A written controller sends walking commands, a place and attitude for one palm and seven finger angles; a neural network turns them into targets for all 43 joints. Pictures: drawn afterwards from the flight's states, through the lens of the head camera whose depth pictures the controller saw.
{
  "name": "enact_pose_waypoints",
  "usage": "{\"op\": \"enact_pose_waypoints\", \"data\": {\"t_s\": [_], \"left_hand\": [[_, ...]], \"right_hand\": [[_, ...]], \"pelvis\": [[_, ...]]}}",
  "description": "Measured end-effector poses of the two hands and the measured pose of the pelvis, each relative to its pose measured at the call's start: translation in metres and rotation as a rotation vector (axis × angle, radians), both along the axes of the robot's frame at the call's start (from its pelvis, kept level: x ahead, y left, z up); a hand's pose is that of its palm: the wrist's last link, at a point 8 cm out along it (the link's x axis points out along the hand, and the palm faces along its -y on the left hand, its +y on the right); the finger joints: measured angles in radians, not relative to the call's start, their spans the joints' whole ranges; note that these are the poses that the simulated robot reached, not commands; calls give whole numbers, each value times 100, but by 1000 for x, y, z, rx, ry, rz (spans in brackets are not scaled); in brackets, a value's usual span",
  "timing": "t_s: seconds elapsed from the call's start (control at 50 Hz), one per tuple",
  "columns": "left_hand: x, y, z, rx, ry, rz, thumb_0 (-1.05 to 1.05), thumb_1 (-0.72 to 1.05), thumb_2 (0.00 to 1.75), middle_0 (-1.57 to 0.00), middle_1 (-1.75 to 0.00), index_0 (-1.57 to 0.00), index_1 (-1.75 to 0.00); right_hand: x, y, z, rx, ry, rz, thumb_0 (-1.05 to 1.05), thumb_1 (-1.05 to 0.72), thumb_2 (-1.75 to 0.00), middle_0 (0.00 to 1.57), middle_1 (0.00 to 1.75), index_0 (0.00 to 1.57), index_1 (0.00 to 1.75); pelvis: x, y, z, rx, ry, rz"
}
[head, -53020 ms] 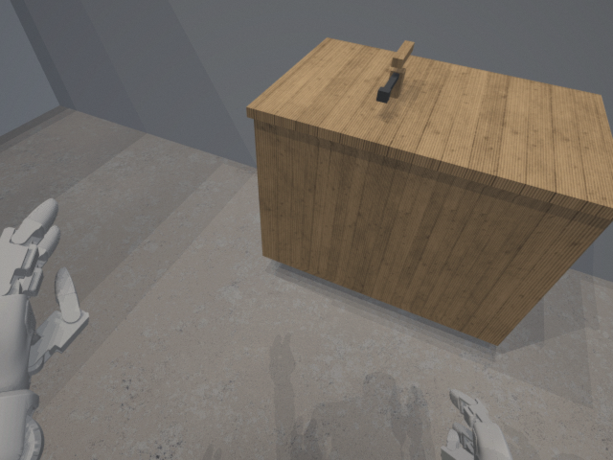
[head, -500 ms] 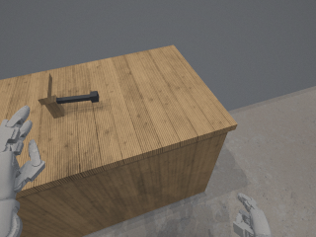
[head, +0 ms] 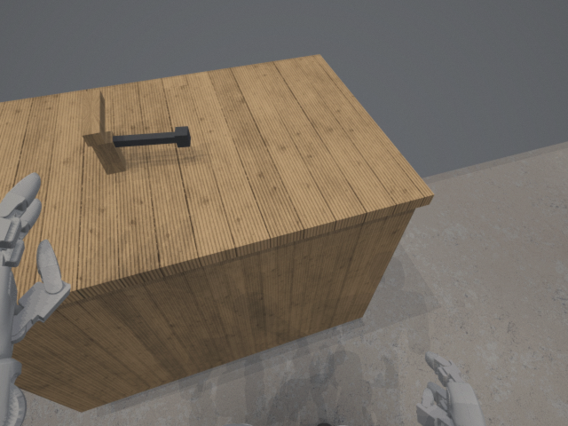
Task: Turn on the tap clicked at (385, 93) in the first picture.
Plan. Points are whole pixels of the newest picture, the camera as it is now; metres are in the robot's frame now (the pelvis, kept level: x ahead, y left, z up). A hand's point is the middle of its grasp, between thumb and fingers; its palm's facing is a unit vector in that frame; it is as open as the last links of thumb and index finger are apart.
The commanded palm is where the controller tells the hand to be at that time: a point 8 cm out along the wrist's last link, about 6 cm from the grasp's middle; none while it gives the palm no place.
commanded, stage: step back with the hand held close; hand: left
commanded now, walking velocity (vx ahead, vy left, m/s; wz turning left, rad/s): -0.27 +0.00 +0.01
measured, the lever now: (182, 136) +0.59 +0.25 +0.04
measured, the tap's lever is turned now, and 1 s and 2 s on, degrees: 79 79 79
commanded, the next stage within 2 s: stop stepping back and stand still in 0.84 s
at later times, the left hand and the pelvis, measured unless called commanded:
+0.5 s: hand (7, 325) +0.17 +0.26 +0.18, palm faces +0.47 -0.78 -0.42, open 7.4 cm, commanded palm +0.12 +0.28 +0.18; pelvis -0.04 -0.01 +0.00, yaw +1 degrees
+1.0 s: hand out of the picture +0.06 +0.19 +0.15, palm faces +0.33 -0.84 -0.43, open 7.4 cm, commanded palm +0.00 +0.22 +0.18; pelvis -0.17 -0.05 +0.01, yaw -2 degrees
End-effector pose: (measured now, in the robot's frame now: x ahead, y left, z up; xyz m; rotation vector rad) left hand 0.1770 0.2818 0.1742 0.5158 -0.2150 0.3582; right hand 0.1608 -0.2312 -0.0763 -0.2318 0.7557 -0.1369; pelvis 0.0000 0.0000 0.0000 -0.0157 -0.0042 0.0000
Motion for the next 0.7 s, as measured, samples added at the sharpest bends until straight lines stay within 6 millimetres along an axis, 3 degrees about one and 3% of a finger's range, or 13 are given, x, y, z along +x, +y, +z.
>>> {"op": "enact_pose_waypoints", "data": {"t_s": [0.14, 0.26, 0.36, 0.48, 0.54, 0.6, 0.7], "left_hand": [[-11, -1, 7, 41, -54, 13, 1, 89, 90, -22, -30, -21, -30], [-18, -6, 2, -12, -68, -21, 1, 89, 90, -21, -30, -21, -30], [-31, 5, -5, 9, -43, -33, 1, 89, 90, -22, -30, -21, -30], [-49, 16, 16, 35, -74, 51, 1, 89, 90, -22, -30, -21, -30], [-52, 5, 18, -14, -81, 56, 1, 89, 90, -21, -30, -21, -30], [-49, -18, 9, -57, -44, 13, 1, 89, 90, -21, -30, -21, -30], [-60, -64, 7, -39, 32, -134, 1, 89, 90, -21, -30, -21, -30]], "right_hand": [[-1, 1, -5, 8, -4, 25, 1, -90, -89, 20, 30, 21, 30], [-6, -3, -7, -11, 29, 35, 1, -90, -89, 20, 30, 21, 30], [-18, 0, -5, -43, 33, 20, 1, -90, -89, 20, 30, 20, 30], [-32, 14, -1, -1, 35, 42, 1, -90, -89, 20, 29, 20, 30], [-38, 18, -1, 35, 29, 61, 1, -90, -89, 20, 30, 20, 30], [-44, 15, -5, 72, 6, 76, 1, -90, -89, 20, 30, 21, 30], [-65, -6, -9, 106, -4, 39, 1, -90, -89, 21, 30, 21, 30]], "pelvis": [[-6, -5, -6, 11, -11, 16], [-16, -4, -9, 4, 11, 45], [-28, 2, -12, 8, 14, 56], [-36, -4, 1, -11, 52, 30], [-46, -10, 5, -11, 66, -5], [-63, -20, 4, -4, 72, -22], [-94, -36, 5, -31, 62, -33]]}}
